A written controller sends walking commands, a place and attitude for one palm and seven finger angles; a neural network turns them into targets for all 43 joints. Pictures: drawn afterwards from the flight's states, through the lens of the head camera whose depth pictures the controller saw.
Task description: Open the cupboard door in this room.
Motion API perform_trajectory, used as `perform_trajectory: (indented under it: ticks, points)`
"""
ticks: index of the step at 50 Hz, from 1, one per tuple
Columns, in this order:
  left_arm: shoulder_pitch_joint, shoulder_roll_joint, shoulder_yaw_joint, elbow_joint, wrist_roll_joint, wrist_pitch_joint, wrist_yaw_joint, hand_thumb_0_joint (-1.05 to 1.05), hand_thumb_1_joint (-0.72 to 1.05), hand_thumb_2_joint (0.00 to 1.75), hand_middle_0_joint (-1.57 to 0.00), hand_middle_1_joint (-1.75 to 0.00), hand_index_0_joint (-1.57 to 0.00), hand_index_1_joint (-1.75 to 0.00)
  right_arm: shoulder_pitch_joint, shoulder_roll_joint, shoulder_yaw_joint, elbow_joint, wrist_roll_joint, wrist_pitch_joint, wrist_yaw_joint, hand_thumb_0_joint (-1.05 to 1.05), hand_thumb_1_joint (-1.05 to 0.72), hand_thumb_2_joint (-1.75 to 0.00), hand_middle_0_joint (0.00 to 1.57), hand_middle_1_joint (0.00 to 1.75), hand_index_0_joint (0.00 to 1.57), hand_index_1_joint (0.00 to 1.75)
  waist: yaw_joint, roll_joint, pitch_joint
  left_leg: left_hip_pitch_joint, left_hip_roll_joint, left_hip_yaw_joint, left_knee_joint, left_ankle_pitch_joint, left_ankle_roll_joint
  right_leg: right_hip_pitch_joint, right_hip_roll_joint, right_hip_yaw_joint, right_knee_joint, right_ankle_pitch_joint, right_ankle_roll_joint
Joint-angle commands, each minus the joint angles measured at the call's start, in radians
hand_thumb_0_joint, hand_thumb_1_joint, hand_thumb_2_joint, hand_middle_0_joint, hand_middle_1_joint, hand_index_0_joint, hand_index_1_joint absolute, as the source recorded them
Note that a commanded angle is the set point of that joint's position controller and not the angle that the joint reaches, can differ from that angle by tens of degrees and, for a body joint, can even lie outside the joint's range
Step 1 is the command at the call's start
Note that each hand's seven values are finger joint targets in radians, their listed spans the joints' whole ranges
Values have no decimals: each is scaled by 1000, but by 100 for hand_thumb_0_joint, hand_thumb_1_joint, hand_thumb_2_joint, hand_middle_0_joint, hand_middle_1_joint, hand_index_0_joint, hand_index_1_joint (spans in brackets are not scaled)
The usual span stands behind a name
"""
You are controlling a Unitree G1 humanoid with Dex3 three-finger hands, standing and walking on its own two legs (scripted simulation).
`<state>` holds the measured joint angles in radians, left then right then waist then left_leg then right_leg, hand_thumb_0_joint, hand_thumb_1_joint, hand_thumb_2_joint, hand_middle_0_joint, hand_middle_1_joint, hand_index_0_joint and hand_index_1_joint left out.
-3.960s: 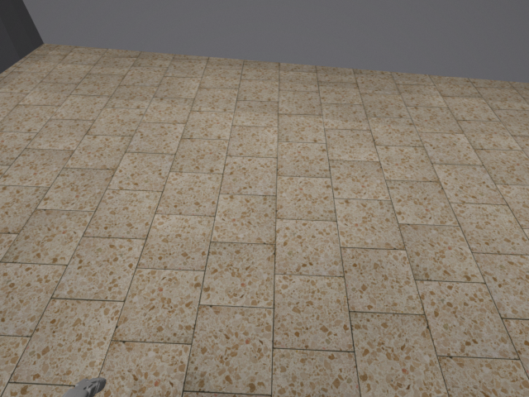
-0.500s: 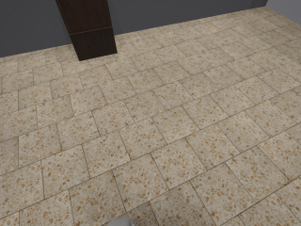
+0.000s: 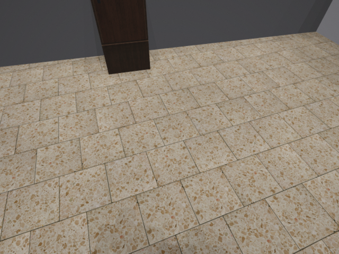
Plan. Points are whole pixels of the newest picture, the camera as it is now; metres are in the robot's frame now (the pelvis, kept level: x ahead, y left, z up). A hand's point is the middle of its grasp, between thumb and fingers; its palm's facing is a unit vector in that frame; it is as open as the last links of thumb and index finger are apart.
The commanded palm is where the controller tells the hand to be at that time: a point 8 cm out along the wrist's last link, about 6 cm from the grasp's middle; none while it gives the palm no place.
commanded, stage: turn or walk to find it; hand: left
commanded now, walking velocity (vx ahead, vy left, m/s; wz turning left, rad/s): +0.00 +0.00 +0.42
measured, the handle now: out of the picture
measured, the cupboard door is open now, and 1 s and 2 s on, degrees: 0 0 0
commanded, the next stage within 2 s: none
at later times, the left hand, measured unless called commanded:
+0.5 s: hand out of the picture +0.01 +0.25 -0.16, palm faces +0.19 -0.95 -0.24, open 7.4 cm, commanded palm none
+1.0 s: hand out of the picture -0.09 +0.19 -0.16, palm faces +0.42 -0.87 -0.25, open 7.4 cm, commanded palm none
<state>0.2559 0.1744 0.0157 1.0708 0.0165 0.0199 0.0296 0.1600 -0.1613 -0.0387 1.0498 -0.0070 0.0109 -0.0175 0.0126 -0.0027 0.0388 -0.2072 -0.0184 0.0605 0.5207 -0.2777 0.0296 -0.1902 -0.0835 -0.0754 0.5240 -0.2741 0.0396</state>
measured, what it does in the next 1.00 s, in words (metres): steps on the spot, turning left: right foot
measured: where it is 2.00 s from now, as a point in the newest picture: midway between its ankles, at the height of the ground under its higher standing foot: outside the picture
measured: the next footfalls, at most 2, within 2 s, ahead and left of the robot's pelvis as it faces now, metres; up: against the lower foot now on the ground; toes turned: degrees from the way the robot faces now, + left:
right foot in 0.70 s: +0.00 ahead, -0.11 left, +0.00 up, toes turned +14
left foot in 1.10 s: -0.09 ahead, +0.14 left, +0.00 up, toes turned +32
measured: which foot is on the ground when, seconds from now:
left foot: down 0.00-0.70, up 0.72-1.00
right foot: down 0.00-0.24, up 0.26-0.68, down 0.70-1.00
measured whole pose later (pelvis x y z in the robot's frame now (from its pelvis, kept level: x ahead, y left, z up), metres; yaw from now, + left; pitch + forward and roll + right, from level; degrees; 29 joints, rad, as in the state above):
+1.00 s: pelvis -0.05 +0.00 +0.00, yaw +25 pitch +0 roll +1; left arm 0.25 0.18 0.03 0.94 0.03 0.01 0.02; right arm 0.19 -0.27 -0.09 0.98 -0.02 0.08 0.02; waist -0.01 0.01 0.08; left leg -0.42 0.03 0.01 0.93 -0.43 -0.07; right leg -0.18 -0.11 -0.17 0.53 -0.33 0.01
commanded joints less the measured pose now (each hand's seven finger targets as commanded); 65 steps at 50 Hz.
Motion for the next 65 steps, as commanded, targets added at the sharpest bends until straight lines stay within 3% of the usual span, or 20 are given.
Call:
perform_trajectory:
  ticks: [1, 6, 10, 12, 14, 18, 26, 32, 33, 35, 36, 40, 47, 51, 53, 54, 55, 58, 60, 65]
  points:
    - [60, 195, 46, -54, 8, -21, 7, 0, 90, 90, -20, -30, -20, -30, -13, -106, -24, -78, -6, 18, 8, 0, -90, -90, 20, 30, 20, 30, 20, -304, 47, -137, 30, -32, 144, -133, -35, -65, -269, 248, -273, 57, -152]
    - [23, 204, 68, -94, 19, -20, 10, 0, 90, 90, -20, -30, -20, -30, 6, -89, -32, -87, 0, 21, 18, 0, -90, -90, 20, 30, 20, 30, 12, -168, -2, -187, 48, -11, 278, -213, -54, 26, -268, 100, -145, 408, -180]
    - [-14, 199, 75, -120, 2, -2, 6, 0, 90, 90, -20, -30, -20, -30, 116, -117, -36, -75, -7, 9, 21, 0, -90, -90, 20, 30, 20, 30, -40, -57, -49, 47, 72, -13, -52, 77, -44, -113, -206, -13, 34, 197, -66]
    - [-54, 114, 59, -178, -3, 14, -3, 0, 90, 90, -20, -30, -20, -30, 165, -266, -66, -91, -20, 1, 19, 0, -90, -90, 20, 30, 20, 30, -65, 320, -31, 19, 377, -459, -281, 120, 116, -302, -10, -63, 398, -319, 28]
    - [-120, 131, 66, -175, 5, 25, -3, 0, 90, 90, -20, -30, -20, -30, 141, -245, -62, -90, -19, -2, -2, 0, -90, -90, 20, 30, 20, 30, -62, 221, 8, -71, 339, -467, -308, 11, 134, -333, -25, 65, 575, -251, 8]
    - [-61, 115, 63, -139, 4, 14, -15, 0, 90, 90, -20, -30, -20, -30, 88, -205, -44, -109, -16, -14, -9, 0, -90, -90, 20, 30, 20, 30, -25, 95, -51, 7, 255, -322, -261, 173, 128, -306, -14, 63, 539, -136, 18]
    - [-117, 104, 55, -190, -5, 14, -7, 0, 90, 90, -20, -30, -20, -30, 143, -221, -60, -103, -19, 0, -4, 0, -90, -90, 20, 30, 20, 30, -60, 130, -87, 85, 258, -401, -228, 278, 158, -259, 29, 67, 333, -188, 25]
    - [-7, 116, 59, -184, -9, 8, 0, 0, 90, 90, -20, -30, -20, -30, 79, -228, -72, -135, -18, 14, 12, 0, -90, -90, 20, 30, 20, 30, -10, 133, -91, -77, 184, -416, -211, 150, 103, -12, 66, 42, 11, -63, 0]
    - [34, 130, 63, -176, -8, 2, 3, 0, 90, 90, -20, -30, -20, -30, 64, -209, -72, -145, -14, 16, 15, 0, -90, -90, 20, 30, 20, 30, 12, 103, -93, -160, 147, -386, -172, 87, 64, 101, 46, 41, -130, 14, -7]
    - [29, 267, 89, -200, 17, -10, 12, 0, 90, 90, -20, -30, -20, -30, 65, -117, -60, -188, -5, 20, 24, 0, -90, -90, 20, 30, 20, 30, 21, -288, -35, -437, -64, -119, 220, -190, -58, 158, -344, 432, -338, -166, -166]
    - [-24, 258, 82, -230, 6, -8, 14, 0, 90, 90, -20, -30, -20, -30, 35, -169, -74, -189, -22, 30, 24, 0, -90, -90, 20, 30, 20, 30, 18, -214, -17, -389, -28, -141, 427, -239, -52, -9, -390, 414, -348, -113, -206]
    - [-131, 171, 57, -243, 5, -29, 6, 0, 90, 90, -20, -30, -20, -30, 96, -148, -69, -137, -18, 46, 38, 0, -90, -90, 20, 30, 20, 30, -62, -131, 34, -378, 18, -104, 680, -69, -77, -44, -204, 128, -242, 168, -142]
    - [53, 215, 67, -170, 16, -28, 3, 0, 90, 90, -20, -30, -20, -30, -57, -134, -43, -168, -8, 38, 34, 0, -90, -90, 20, 30, 20, 30, 27, -197, -13, -311, 39, -19, 401, -173, -102, 125, -242, 68, -127, 570, -170]
    - [59, 256, 79, -158, 17, -19, 3, 0, 90, 90, -20, -30, -20, -30, -51, -138, -32, -166, -1, 26, 32, 0, -90, -90, 20, 30, 20, 30, 25, -229, -59, -175, 25, 33, 170, -137, -79, 137, -249, 36, -47, 639, -150]
    - [27, 255, 83, -159, 6, -13, 0, 0, 90, 90, -20, -30, -20, -30, 21, -169, -36, -149, -5, 15, 31, 0, -90, -90, 20, 30, 20, 30, -23, -171, -94, 0, 32, 37, -66, 66, -64, 64, -223, -29, 65, 531, -81]
    - [43, 225, 78, -175, -3, -7, -5, 0, 90, 90, -20, -30, -20, -30, 62, -239, -52, -145, -11, 3, 30, 0, -90, -90, 20, 30, 20, 30, -42, 4, -151, 194, 146, -92, -127, 309, -17, -95, -163, -81, 226, 339, -21]
    - [48, 155, 61, -210, -6, -5, -11, 0, 90, 90, -20, -30, -20, -30, 116, -340, -75, -139, -13, -1, 27, 0, -90, -90, 20, 30, 20, 30, -62, 298, -171, 327, 404, -399, -115, 734, 119, -353, -47, -96, 426, -296, 42]
    - [-83, 162, 59, -210, -4, 11, -4, 0, 90, 90, -20, -30, -20, -30, 99, -296, -66, -130, -12, 2, 0, 0, -90, -90, 20, 30, 20, 30, -78, 226, -101, 150, 354, -346, -139, 610, 173, -374, -44, 60, 621, -293, 32]
    - [-45, 156, 61, -184, -1, 9, -15, 0, 90, 90, -20, -30, -20, -30, 12, -249, -48, -154, -13, -3, -1, 0, -90, -90, 20, 30, 20, 30, -30, 166, -66, 95, 278, -256, -154, 549, 135, -334, -37, 53, 600, -191, 36]
    - [-45, 146, 57, -190, -2, 18, -17, 0, 90, 90, -20, -30, -20, -30, 22, -253, -50, -163, -13, -3, 3, 0, -90, -90, 20, 30, 20, 30, -31, 124, -58, 71, 255, -281, -190, 428, 144, -291, -9, 47, 470, -159, 44]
